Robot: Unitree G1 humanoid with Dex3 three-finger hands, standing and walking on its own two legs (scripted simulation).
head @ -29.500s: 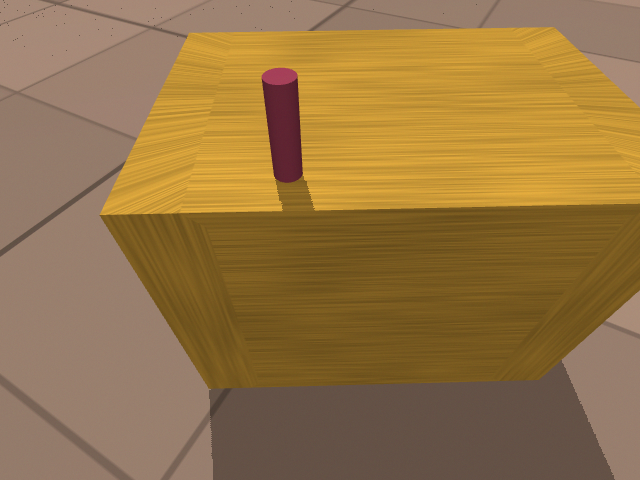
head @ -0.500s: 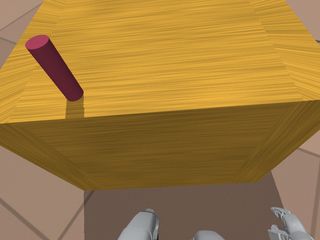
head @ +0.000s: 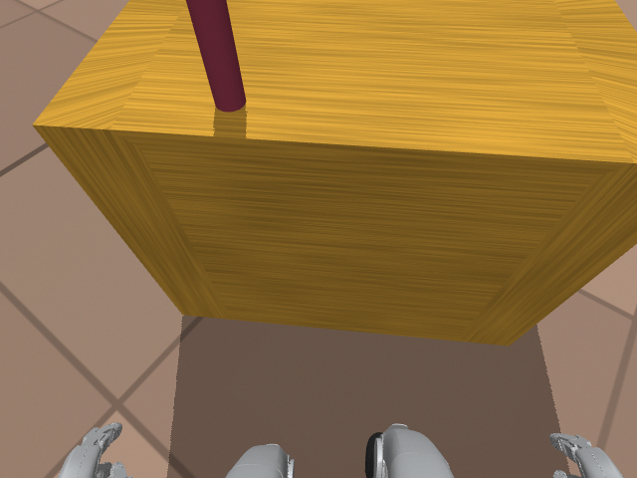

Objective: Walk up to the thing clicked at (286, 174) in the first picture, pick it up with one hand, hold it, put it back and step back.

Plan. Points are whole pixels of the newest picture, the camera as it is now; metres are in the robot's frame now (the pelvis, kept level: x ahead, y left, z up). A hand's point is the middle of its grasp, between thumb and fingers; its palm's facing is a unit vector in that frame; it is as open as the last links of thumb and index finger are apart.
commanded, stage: step back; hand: left
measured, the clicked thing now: (218, 50) +0.66 +0.15 +0.14
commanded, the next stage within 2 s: none
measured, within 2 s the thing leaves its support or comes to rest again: neither
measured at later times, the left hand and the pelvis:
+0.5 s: hand out of the picture -0.08 +0.35 -0.15, palm faces -0.18 -0.89 -0.41, open 7.4 cm; pelvis -0.15 +0.08 +0.00, yaw -10 degrees
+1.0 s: hand out of the picture -0.11 +0.34 -0.13, palm faces -0.13 -0.91 -0.40, open 7.4 cm; pelvis -0.31 +0.10 +0.00, yaw -8 degrees
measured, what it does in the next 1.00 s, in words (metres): walks backwards: left foot, then right foot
